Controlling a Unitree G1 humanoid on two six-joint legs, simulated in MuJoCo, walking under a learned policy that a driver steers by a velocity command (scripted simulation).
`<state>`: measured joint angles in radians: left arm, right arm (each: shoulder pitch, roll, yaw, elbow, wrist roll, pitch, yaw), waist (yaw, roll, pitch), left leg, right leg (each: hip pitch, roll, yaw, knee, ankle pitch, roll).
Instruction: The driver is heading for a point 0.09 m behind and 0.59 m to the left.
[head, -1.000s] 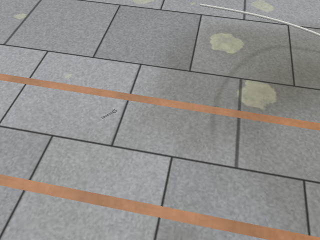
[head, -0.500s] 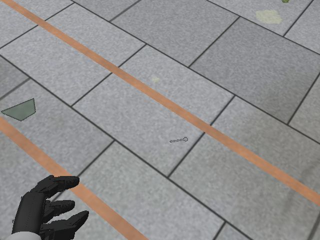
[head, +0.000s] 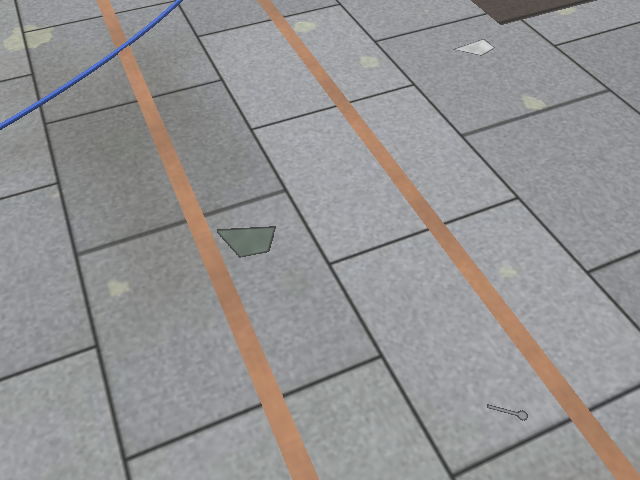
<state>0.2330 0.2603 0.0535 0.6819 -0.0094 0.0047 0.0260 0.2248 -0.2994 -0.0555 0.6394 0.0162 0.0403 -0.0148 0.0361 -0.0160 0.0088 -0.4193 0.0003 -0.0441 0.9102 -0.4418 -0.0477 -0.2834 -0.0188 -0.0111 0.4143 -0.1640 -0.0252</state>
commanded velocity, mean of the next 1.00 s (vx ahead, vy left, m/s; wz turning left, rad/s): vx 0.49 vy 0.00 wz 0.61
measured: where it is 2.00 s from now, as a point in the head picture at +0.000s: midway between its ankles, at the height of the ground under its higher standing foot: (87, 437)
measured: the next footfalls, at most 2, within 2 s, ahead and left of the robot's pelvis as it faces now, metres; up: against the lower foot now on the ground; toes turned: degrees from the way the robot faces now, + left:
left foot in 0.10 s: +0.00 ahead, +0.13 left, +0.00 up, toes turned +1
right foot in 0.46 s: +0.37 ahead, -0.09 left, +0.00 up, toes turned +10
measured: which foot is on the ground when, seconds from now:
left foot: up 0.00-0.08, down 0.10-0.46, up 0.48-0.86, down 0.88-1.00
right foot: down 0.00-0.10, up 0.12-0.44, down 0.46-0.86, up 0.88-1.00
